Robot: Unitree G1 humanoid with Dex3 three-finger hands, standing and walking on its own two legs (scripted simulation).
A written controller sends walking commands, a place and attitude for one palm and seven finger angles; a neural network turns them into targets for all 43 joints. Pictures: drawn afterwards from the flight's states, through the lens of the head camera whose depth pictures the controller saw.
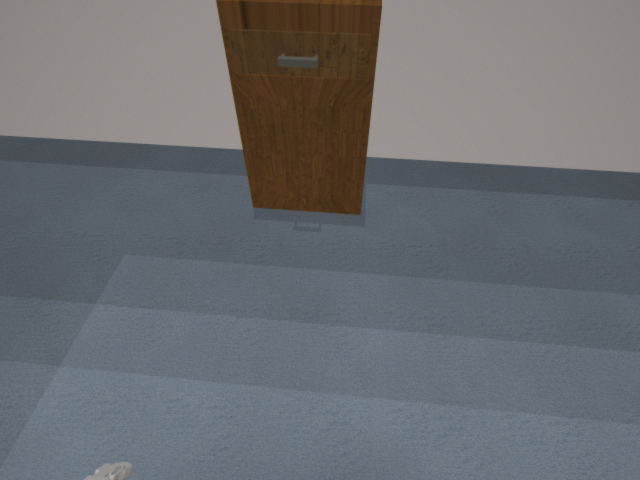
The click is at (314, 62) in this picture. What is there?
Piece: drawer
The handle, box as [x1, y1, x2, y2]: [277, 53, 317, 67]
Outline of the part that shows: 277,59 278,66 316,67 317,65 316,54 314,57 293,57 285,56 284,53 282,53 280,56 278,56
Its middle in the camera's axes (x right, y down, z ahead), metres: -0.07 -0.58 +1.26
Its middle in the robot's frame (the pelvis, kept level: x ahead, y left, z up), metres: +1.32 +0.13 -0.06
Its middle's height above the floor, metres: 0.71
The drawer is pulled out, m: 0.00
